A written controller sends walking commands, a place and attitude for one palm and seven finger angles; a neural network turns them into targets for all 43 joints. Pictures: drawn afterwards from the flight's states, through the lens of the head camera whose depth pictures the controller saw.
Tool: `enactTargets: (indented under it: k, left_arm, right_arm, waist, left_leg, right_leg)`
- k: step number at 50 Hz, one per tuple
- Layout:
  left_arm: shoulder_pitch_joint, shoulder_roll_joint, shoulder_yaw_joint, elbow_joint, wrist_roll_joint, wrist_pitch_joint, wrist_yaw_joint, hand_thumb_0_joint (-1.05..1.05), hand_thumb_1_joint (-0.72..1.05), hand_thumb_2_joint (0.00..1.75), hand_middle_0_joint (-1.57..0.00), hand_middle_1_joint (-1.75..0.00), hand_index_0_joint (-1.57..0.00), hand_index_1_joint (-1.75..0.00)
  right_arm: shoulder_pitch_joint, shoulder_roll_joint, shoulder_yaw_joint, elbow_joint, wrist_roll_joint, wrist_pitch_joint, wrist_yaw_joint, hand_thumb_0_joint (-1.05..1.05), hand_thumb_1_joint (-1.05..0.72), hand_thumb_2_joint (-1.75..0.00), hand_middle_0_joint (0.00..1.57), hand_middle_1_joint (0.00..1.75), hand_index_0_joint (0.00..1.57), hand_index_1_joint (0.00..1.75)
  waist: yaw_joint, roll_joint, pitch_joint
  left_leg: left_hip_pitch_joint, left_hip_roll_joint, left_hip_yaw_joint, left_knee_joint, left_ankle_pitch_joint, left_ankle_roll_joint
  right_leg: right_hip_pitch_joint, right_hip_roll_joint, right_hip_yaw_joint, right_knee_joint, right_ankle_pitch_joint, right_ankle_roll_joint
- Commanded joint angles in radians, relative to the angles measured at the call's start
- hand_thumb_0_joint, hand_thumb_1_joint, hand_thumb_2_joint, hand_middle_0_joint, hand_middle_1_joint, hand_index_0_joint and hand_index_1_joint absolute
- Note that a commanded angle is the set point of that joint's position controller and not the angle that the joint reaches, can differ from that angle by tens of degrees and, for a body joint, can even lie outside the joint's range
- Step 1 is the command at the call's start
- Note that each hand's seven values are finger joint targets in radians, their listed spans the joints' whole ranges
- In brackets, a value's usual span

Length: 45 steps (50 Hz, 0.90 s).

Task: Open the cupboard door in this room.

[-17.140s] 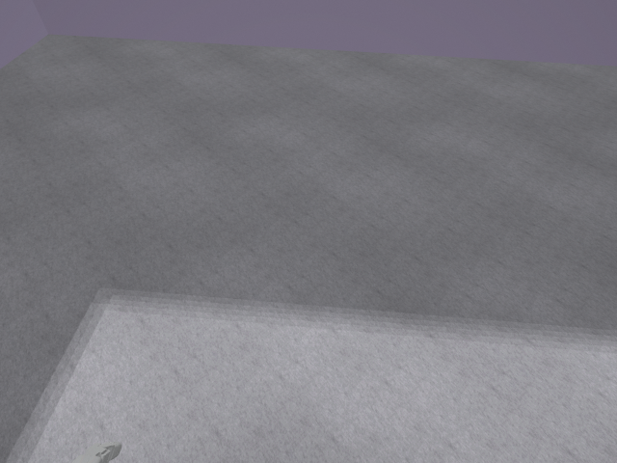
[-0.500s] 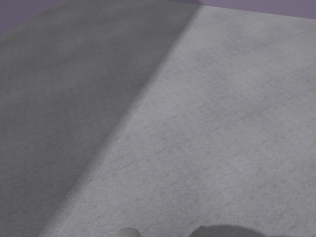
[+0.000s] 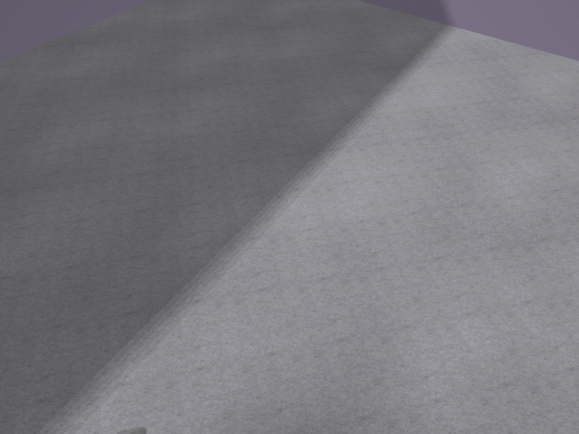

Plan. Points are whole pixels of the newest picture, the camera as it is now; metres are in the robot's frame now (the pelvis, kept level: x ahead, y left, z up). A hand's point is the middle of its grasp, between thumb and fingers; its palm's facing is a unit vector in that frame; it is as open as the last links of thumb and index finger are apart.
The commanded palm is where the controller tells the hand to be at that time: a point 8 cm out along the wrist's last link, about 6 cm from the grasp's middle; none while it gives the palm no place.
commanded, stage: turn or walk to find it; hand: left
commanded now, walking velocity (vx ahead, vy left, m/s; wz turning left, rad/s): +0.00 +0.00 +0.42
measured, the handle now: out of the picture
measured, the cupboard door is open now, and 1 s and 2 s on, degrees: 0 0 0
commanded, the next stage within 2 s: none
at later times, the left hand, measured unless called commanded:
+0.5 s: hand out of the picture -0.05 +0.19 -0.17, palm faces +0.29 -0.93 -0.24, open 7.4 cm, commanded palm none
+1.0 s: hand out of the picture -0.03 +0.21 -0.15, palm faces +0.43 -0.86 -0.27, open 7.4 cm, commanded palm none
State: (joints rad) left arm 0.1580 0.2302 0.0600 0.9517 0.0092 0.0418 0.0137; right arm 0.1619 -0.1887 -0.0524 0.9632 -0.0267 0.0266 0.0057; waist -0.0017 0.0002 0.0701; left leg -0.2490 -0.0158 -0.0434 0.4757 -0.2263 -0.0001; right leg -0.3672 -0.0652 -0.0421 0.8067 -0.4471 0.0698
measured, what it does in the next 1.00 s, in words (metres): steps on the spot, turning left: right foot, then left foot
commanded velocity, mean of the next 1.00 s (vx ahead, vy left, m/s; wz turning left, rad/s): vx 0.00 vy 0.00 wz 0.42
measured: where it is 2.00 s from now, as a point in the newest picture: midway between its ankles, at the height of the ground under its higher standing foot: outside the picture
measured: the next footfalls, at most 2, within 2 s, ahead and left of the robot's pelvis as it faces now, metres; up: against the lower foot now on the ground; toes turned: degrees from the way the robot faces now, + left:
right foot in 0.06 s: +0.04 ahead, -0.12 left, +0.00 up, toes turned -2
left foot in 0.54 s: -0.04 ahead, +0.12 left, +0.00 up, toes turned +19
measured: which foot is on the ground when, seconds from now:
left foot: down 0.00-0.08, up 0.10-0.52, down 0.54-0.98, up 1.00-1.00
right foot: up 0.00-0.04, down 0.06-0.54, up 0.56-0.96, down 0.98-1.00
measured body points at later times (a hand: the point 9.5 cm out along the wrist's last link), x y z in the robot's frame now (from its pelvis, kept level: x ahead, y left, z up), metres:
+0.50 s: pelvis -0.03 -0.01 +0.00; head +0.01 +0.00 +0.44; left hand -0.06 +0.24 -0.15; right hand +0.10 -0.25 -0.15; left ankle -0.08 +0.11 -0.72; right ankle +0.00 -0.12 -0.74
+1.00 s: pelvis -0.04 -0.02 -0.01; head -0.01 -0.03 +0.44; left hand -0.05 +0.25 -0.13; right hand +0.11 -0.22 -0.17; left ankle -0.07 +0.11 -0.74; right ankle +0.00 -0.12 -0.74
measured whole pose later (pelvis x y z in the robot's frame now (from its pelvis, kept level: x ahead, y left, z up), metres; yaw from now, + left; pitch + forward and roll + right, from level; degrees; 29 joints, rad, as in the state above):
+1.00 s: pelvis -0.04 -0.02 -0.01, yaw +25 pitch +0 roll +1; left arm 0.14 0.20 0.04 0.93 0.01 0.01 0.02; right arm 0.20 -0.21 -0.07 0.98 -0.02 0.04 0.01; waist -0.02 0.03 0.06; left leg -0.31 -0.05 -0.09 0.57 -0.26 0.00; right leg -0.25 -0.03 -0.07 0.55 -0.27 0.02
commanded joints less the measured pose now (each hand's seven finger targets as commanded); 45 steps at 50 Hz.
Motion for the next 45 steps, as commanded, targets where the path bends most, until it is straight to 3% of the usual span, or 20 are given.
enactTargets:
  k: [1, 2, 3, 4, 5, 7, 9, 20, 22, 24, 25, 26, 27, 28, 29, 31, 34, 39, 43, 45]
  left_arm:
    - [0.111, 0.072, 0.012, -0.049, -0.003, -0.032, 0.005, 0.00, 0.90, 0.90, -0.20, -0.30, -0.20, -0.30]
    - [0.148, 0.098, 0.017, -0.045, 0.002, -0.041, 0.008, 0.00, 0.90, 0.90, -0.20, -0.30, -0.20, -0.30]
    - [0.160, 0.176, 0.032, -0.045, 0.016, -0.052, 0.016, 0.00, 0.90, 0.90, -0.20, -0.30, -0.20, -0.30]
    - [0.163, 0.234, 0.039, -0.058, 0.021, -0.052, 0.017, 0.00, 0.90, 0.90, -0.20, -0.30, -0.20, -0.30]
    - [0.138, 0.210, 0.043, -0.066, 0.010, -0.056, 0.020, 0.00, 0.90, 0.90, -0.20, -0.30, -0.20, -0.30]
    - [0.033, 0.150, 0.028, -0.091, 0.009, -0.053, 0.018, 0.00, 0.90, 0.90, -0.20, -0.30, -0.20, -0.30]
    - [0.000, 0.114, 0.018, -0.106, 0.010, -0.056, 0.019, 0.00, 0.90, 0.90, -0.20, -0.30, -0.20, -0.30]
    - [0.152, 0.179, 0.037, -0.031, 0.023, -0.049, 0.017, 0.00, 0.90, 0.90, -0.20, -0.30, -0.20, -0.30]
    - [0.144, 0.189, 0.042, -0.022, 0.022, -0.045, 0.017, 0.00, 0.90, 0.90, -0.20, -0.30, -0.20, -0.30]
    - [0.116, 0.187, 0.044, -0.017, 0.016, -0.040, 0.015, 0.00, 0.90, 0.90, -0.20, -0.30, -0.20, -0.30]
    - [0.106, 0.173, 0.043, -0.019, 0.007, -0.033, 0.013, 0.00, 0.90, 0.90, -0.20, -0.30, -0.20, -0.30]
    - [0.124, 0.124, 0.036, -0.041, -0.001, -0.023, 0.009, 0.00, 0.90, 0.90, -0.20, -0.30, -0.20, -0.30]
    - [0.080, 0.066, 0.013, -0.078, 0.003, -0.018, 0.005, 0.00, 0.90, 0.90, -0.20, -0.30, -0.20, -0.30]
    - [0.021, 0.083, 0.009, -0.086, 0.010, -0.004, 0.012, 0.00, 0.90, 0.90, -0.20, -0.30, -0.20, -0.30]
    - [-0.010, 0.076, 0.016, -0.078, 0.009, -0.002, 0.011, 0.00, 0.90, 0.90, -0.20, -0.30, -0.20, -0.30]
    - [0.010, 0.087, 0.021, -0.046, 0.006, -0.005, -0.002, 0.00, 0.90, 0.90, -0.20, -0.30, -0.20, -0.30]
    - [0.047, 0.082, 0.016, -0.028, 0.006, -0.010, -0.005, 0.00, 0.90, 0.90, -0.20, -0.30, -0.20, -0.30]
    - [-0.006, 0.074, 0.011, -0.058, 0.004, -0.009, 0.001, 0.00, 0.90, 0.90, -0.20, -0.30, -0.20, -0.30]
    - [-0.007, 0.065, 0.007, -0.074, -0.001, -0.017, 0.004, 0.00, 0.90, 0.90, -0.20, -0.30, -0.20, -0.30]
    - [0.035, 0.066, 0.008, -0.068, -0.003, -0.022, 0.006, 0.00, 0.90, 0.90, -0.20, -0.30, -0.20, -0.30]
  right_arm:
    - [-0.007, -0.204, -0.055, -0.072, 0.005, -0.003, -0.015, 0.00, -0.90, -0.90, 0.20, 0.30, 0.20, 0.30]
    - [-0.005, -0.184, -0.054, -0.078, 0.011, -0.005, -0.011, 0.00, -0.90, -0.90, 0.20, 0.30, 0.20, 0.30]
    - [0.019, -0.123, -0.047, -0.087, 0.020, -0.006, -0.005, 0.00, -0.90, -0.90, 0.20, 0.30, 0.20, 0.30]
    - [-0.006, -0.098, -0.042, -0.118, 0.015, -0.003, -0.003, 0.00, -0.90, -0.90, 0.20, 0.30, 0.20, 0.30]
    - [-0.013, -0.141, -0.054, -0.104, 0.005, 0.017, -0.008, 0.00, -0.90, -0.90, 0.20, 0.30, 0.20, 0.30]
    - [0.013, -0.140, -0.059, -0.062, 0.005, 0.026, 0.002, 0.00, -0.90, -0.90, 0.20, 0.30, 0.20, 0.30]
    - [0.059, -0.119, -0.052, -0.036, 0.003, 0.031, 0.011, 0.00, -0.90, -0.90, 0.20, 0.30, 0.20, 0.30]
    - [-0.048, -0.091, -0.019, -0.051, 0.017, 0.014, 0.006, 0.00, -0.90, -0.90, 0.20, 0.30, 0.20, 0.30]
    - [-0.029, -0.092, -0.014, -0.049, 0.020, 0.007, 0.003, 0.00, -0.90, -0.90, 0.20, 0.30, 0.20, 0.30]
    - [0.031, -0.097, -0.015, -0.037, 0.019, -0.003, 0.001, 0.00, -0.90, -0.90, 0.20, 0.30, 0.20, 0.30]
    - [0.066, -0.123, -0.020, -0.026, 0.016, -0.010, 0.002, 0.00, -0.90, -0.90, 0.20, 0.30, 0.20, 0.30]
    - [0.089, -0.210, -0.039, -0.031, 0.009, -0.021, 0.001, 0.00, -0.90, -0.90, 0.20, 0.30, 0.20, 0.30]
    - [0.125, -0.290, -0.056, -0.030, 0.008, -0.015, -0.004, 0.00, -0.90, -0.90, 0.20, 0.30, 0.20, 0.30]
    - [0.143, -0.283, -0.055, -0.015, 0.006, -0.012, -0.012, 0.00, -0.90, -0.90, 0.20, 0.30, 0.20, 0.30]
    - [0.107, -0.263, -0.053, -0.017, 0.003, -0.013, -0.023, 0.00, -0.90, -0.90, 0.20, 0.30, 0.20, 0.30]
    - [0.014, -0.209, -0.033, -0.039, 0.002, -0.016, -0.028, 0.00, -0.90, -0.90, 0.20, 0.30, 0.20, 0.30]
    - [0.013, -0.204, -0.031, -0.045, 0.008, -0.025, -0.027, 0.00, -0.90, -0.90, 0.20, 0.30, 0.20, 0.30]
    - [0.050, -0.206, -0.043, -0.042, 0.005, -0.018, -0.022, 0.00, -0.90, -0.90, 0.20, 0.30, 0.20, 0.30]
    - [0.042, -0.210, -0.052, -0.051, 0.000, -0.009, -0.019, 0.00, -0.90, -0.90, 0.20, 0.30, 0.20, 0.30]
    - [0.026, -0.209, -0.054, -0.058, 0.000, -0.006, -0.017, 0.00, -0.90, -0.90, 0.20, 0.30, 0.20, 0.30]
  waist:
    - [0.027, 0.150, -0.124]
    - [0.043, 0.086, -0.141]
    - [0.044, -0.127, -0.150]
    - [0.059, -0.276, -0.105]
    - [0.056, -0.320, -0.078]
    - [-0.002, -0.139, -0.013]
    - [-0.021, -0.135, -0.023]
    - [0.062, -0.188, -0.089]
    - [0.052, -0.197, -0.110]
    - [0.014, -0.177, -0.130]
    - [-0.011, -0.102, -0.136]
    - [-0.022, 0.128, -0.156]
    - [-0.047, 0.312, -0.114]
    - [-0.067, 0.259, -0.112]
    - [-0.055, 0.271, -0.080]
    - [-0.010, 0.191, -0.031]
    - [0.000, 0.135, -0.086]
    - [-0.025, 0.138, -0.075]
    - [-0.026, 0.166, -0.089]
    - [-0.005, 0.166, -0.105]
  left_leg:
    - [0.003, 0.188, -0.224, -0.028, 0.347, 0.122]
    - [-0.056, 0.139, -0.192, 0.037, 0.245, 0.077]
    - [-0.231, 0.035, -0.087, 0.197, 0.002, 0.013]
    - [-0.319, -0.053, -0.006, 0.406, -0.357, -0.025]
    - [-0.297, -0.005, -0.073, 0.563, -0.364, -0.018]
    - [-0.305, 0.016, -0.061, 0.732, -0.230, -0.024]
    - [-0.289, 0.029, -0.027, 0.758, -0.146, -0.041]
    - [-0.191, 0.046, 0.089, 0.353, -0.256, -0.058]
    - [-0.132, 0.040, 0.112, 0.251, -0.238, -0.047]
    - [-0.011, 0.036, 0.133, 0.058, -0.100, -0.038]
    - [0.109, 0.055, 0.114, -0.066, 0.032, -0.026]
    - [0.235, 0.234, -0.134, -0.142, 0.189, 0.046]
    - [0.232, 0.417, -0.322, -0.173, 0.454, 0.156]
    - [0.155, 0.422, -0.313, -0.175, 0.376, 0.194]
    - [0.128, 0.376, -0.294, -0.175, 0.338, 0.194]
    - [0.076, 0.290, -0.198, -0.166, 0.341, 0.168]
    - [0.139, 0.252, -0.146, -0.146, 0.424, 0.159]
    - [0.139, 0.254, -0.210, -0.148, 0.377, 0.176]
    - [0.097, 0.238, -0.257, -0.114, 0.398, 0.171]
    - [0.059, 0.214, -0.275, -0.087, 0.397, 0.159]
  right_leg:
    - [0.166, 0.031, -0.035, -0.299, 0.175, -0.004]
    - [0.265, -0.008, -0.008, -0.427, 0.264, -0.012]
    - [0.395, -0.207, 0.185, -0.495, 0.320, -0.071]
    - [0.337, -0.396, 0.339, -0.516, 0.450, -0.179]
    - [0.198, -0.403, 0.353, -0.551, 0.391, -0.215]
    - [0.136, -0.305, 0.217, -0.537, 0.316, -0.202]
    - [0.142, -0.246, 0.092, -0.515, 0.364, -0.167]
    - [0.314, -0.301, 0.013, -0.433, 0.612, -0.217]
    - [0.310, -0.311, 0.004, -0.400, 0.632, -0.215]
    - [0.261, -0.290, -0.050, -0.323, 0.579, -0.162]
    - [0.171, -0.262, -0.092, -0.242, 0.492, -0.111]
    - [-0.022, -0.156, -0.147, -0.065, 0.225, -0.042]
    - [-0.185, -0.065, -0.128, 0.105, -0.188, 0.001]
    - [-0.159, -0.068, -0.039, 0.203, -0.190, -0.007]
    - [-0.195, -0.062, -0.008, 0.262, -0.144, -0.005]
    - [-0.176, -0.058, 0.013, 0.292, -0.018, -0.003]
    - [-0.154, -0.040, 0.008, 0.259, 0.028, 0.010]
    - [-0.128, -0.019, 0.012, 0.146, 0.006, 0.015]
    - [-0.023, 0.014, -0.001, -0.032, -0.004, 0.004]
    - [0.060, 0.034, -0.011, -0.151, 0.053, -0.003]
